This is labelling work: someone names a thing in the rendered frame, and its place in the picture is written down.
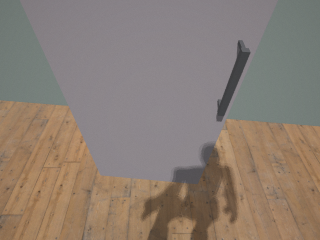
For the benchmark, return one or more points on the fridge door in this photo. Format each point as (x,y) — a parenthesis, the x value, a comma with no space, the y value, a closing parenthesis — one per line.
(142,78)

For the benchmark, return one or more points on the handle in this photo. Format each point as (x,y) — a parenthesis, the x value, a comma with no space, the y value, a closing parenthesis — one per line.
(236,73)

